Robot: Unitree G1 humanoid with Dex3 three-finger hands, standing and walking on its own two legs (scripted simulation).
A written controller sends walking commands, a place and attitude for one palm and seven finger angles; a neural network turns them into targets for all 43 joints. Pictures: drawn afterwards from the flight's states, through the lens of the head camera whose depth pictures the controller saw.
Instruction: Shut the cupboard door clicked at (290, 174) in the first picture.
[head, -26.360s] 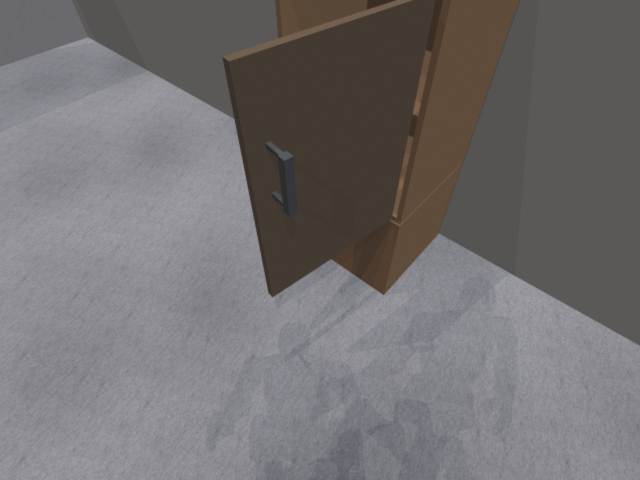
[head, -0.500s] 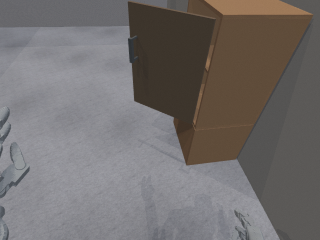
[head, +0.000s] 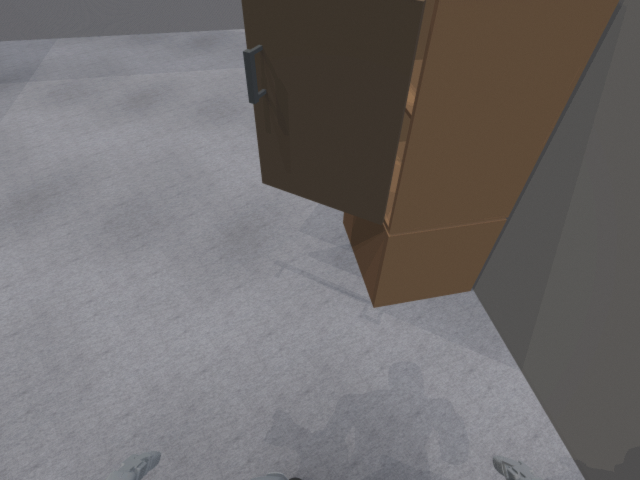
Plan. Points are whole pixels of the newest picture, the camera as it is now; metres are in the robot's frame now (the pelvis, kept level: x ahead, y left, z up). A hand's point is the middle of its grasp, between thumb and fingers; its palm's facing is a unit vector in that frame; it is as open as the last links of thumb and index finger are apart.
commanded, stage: let the arm hang, fingers relaxed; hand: left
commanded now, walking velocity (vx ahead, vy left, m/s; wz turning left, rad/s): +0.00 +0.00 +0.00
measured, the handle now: (255, 74) +1.02 +0.17 +0.05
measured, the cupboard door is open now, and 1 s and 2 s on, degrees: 51 51 51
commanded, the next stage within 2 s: look to check the result in 0.88 s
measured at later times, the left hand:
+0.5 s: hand out of the picture -0.02 +0.23 -0.15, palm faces -0.01 -0.95 -0.31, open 7.4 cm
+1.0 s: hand out of the picture +0.10 +0.19 -0.14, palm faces -0.05 -0.96 -0.28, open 7.4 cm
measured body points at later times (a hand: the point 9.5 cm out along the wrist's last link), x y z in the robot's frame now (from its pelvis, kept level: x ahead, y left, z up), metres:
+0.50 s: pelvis +0.00 +0.00 +0.02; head +0.01 +0.00 +0.47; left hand -0.02 +0.28 -0.13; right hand +0.03 -0.25 -0.14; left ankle +0.09 +0.08 -0.72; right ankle -0.02 -0.14 -0.72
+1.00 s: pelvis +0.03 -0.03 +0.02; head +0.04 -0.03 +0.47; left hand +0.11 +0.24 -0.12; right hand +0.07 -0.33 -0.11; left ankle +0.09 +0.08 -0.72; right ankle -0.02 -0.14 -0.72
